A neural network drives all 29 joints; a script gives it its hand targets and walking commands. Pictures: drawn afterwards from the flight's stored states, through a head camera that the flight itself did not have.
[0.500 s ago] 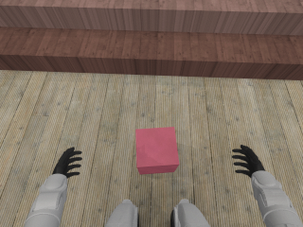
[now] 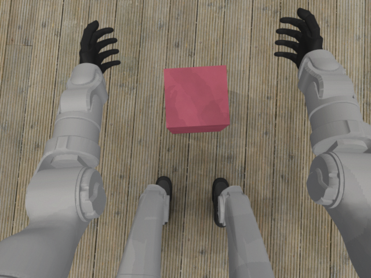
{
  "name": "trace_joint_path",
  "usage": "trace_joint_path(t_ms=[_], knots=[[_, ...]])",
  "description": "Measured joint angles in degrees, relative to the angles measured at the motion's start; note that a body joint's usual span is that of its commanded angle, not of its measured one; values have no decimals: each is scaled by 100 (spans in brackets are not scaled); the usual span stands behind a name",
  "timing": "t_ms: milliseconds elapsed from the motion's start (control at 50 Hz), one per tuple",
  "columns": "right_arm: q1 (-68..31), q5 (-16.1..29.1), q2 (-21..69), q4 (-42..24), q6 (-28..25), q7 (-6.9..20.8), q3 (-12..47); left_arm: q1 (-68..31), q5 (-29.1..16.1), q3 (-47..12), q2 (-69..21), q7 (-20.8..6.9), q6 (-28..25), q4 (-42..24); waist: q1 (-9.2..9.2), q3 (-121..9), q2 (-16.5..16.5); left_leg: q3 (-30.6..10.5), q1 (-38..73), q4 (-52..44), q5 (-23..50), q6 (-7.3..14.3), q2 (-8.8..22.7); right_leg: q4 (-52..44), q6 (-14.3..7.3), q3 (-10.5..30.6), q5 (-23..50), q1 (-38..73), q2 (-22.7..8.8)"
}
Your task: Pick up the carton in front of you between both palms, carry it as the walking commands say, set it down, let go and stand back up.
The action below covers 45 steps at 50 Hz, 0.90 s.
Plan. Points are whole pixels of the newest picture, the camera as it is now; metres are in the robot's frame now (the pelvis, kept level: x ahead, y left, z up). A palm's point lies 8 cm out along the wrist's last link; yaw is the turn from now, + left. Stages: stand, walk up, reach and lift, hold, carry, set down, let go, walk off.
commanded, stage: reach and lift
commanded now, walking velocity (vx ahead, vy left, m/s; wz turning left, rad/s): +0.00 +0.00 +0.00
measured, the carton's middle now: (195, 104) +0.53 +0.00 -0.53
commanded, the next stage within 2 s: none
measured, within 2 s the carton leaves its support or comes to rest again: leaves its support in 1.84 s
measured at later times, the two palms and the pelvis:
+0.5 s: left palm (127, 89) +0.52 +0.19 -0.28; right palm (265, 83) +0.53 -0.19 -0.29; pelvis +0.02 +0.00 -0.12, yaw +1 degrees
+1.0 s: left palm (143, 103) +0.51 +0.18 -0.46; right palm (246, 98) +0.53 -0.18 -0.46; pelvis -0.02 +0.00 -0.27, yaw +1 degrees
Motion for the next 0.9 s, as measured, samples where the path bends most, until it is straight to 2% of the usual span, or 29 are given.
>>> trace_joint_path(t_ms=[120,240,340,480,620,740,900], knots=[[-559,-365,79,36,-182,26,-344,-493,358,372,-179,-1,-196,-57,6,-12,-3,-4,-495,-18,24,-5,-4,-17,3,24,31,-501,21],[-299,-655,345,-63,-528,5,-665,-209,667,698,-427,-66,-609,-112,-14,-379,-4,-6,-1059,195,-161,-1,-16,194,9,52,-148,-1068,40],[45,-690,512,-94,-755,-92,-718,82,688,751,-500,-54,-881,-34,-55,-780,-5,-59,-1900,969,-516,-32,-89,975,50,106,-519,-1904,71],[173,-99,303,-272,-881,-300,-207,56,116,196,-259,107,-970,-69,-91,-692,24,-143,-3162,2514,-1043,-99,-229,2519,123,169,-1061,-3146,138],[-254,617,-138,-338,-732,-460,455,-352,-527,-395,91,316,-780,-153,-90,-28,60,-128,-4017,4017,-1323,-127,-297,4015,189,190,-1335,-3995,193],[-950,873,-360,159,-604,-517,711,-1008,-755,-581,266,387,-636,281,-75,596,73,-116,-4396,4860,-1331,-169,-325,4860,222,193,-1338,-4379,228],[-1709,951,-452,953,-765,-523,875,-1791,-784,-659,383,324,-799,1112,-71,1401,96,-114,-4666,5553,-1328,-208,-343,5562,217,167,-1339,-4653,221]])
